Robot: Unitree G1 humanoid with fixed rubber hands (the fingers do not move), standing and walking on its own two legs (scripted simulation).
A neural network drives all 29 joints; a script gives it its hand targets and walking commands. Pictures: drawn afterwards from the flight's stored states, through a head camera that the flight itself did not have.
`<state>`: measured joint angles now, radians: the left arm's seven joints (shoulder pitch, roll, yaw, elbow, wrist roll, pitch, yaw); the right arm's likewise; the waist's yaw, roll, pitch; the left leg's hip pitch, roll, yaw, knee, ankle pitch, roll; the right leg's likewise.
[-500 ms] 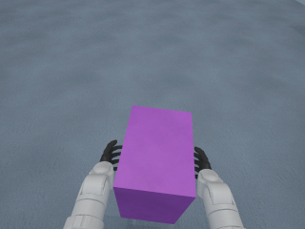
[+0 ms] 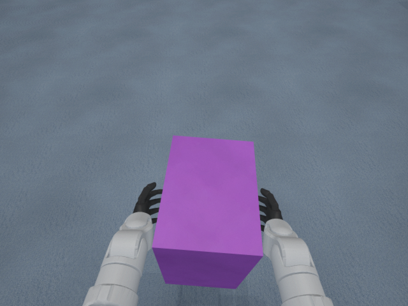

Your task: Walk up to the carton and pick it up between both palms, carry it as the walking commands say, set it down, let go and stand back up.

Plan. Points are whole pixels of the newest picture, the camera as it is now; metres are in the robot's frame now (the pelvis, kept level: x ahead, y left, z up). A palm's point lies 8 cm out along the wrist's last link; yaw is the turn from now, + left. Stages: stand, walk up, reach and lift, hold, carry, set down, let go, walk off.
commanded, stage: carry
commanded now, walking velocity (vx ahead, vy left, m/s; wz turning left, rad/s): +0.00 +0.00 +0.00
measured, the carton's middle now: (206, 217) +0.33 +0.00 -0.08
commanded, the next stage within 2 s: none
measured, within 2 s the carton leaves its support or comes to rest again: neither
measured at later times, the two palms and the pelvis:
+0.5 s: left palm (162, 204) +0.34 +0.10 -0.01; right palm (289, 212) +0.31 -0.17 -0.02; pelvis +0.03 -0.03 +0.00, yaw -1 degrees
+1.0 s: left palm (169, 196) +0.36 +0.09 -0.01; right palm (292, 202) +0.34 -0.19 -0.02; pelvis +0.06 -0.04 -0.01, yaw -1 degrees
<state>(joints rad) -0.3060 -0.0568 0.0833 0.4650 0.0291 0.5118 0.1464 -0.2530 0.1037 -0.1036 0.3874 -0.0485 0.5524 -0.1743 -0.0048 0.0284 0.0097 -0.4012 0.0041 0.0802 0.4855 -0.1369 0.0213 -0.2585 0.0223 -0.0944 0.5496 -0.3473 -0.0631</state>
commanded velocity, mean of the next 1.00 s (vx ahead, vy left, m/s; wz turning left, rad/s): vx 0.00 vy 0.00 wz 0.00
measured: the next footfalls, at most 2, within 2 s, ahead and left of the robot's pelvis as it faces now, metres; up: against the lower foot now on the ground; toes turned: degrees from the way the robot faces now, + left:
none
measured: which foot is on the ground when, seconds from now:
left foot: down 0.00-1.00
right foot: down 0.00-1.00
